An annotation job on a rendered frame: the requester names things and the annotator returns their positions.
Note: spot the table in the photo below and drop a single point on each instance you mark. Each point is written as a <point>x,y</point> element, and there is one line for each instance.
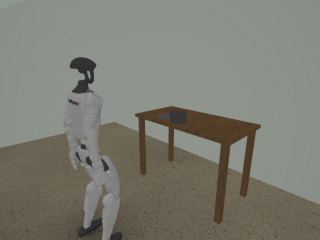
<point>223,130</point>

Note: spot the robot left hand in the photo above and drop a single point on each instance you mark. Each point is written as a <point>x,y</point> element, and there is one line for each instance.
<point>72,156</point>

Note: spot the robot left upper arm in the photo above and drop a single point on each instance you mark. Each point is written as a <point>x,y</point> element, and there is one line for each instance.
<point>67,114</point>

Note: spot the pot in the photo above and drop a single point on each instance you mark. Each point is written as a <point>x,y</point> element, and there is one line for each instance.
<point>178,117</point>

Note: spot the robot right hand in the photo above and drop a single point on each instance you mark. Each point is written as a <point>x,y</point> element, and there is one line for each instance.
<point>100,179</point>

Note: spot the lid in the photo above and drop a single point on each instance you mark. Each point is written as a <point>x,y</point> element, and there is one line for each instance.
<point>161,116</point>

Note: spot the right robot shin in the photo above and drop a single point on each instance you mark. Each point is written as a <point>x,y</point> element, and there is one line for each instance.
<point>109,216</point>

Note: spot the robot right forearm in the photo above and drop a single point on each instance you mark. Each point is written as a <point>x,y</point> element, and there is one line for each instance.
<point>93,149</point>

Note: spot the robot left forearm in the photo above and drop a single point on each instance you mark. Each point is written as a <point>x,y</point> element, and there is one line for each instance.
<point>72,139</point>

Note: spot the robot right thigh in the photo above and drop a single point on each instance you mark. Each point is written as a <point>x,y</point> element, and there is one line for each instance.
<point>111,170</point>

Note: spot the robot right upper arm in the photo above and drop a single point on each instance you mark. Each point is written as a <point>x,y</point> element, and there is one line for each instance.
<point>94,104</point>

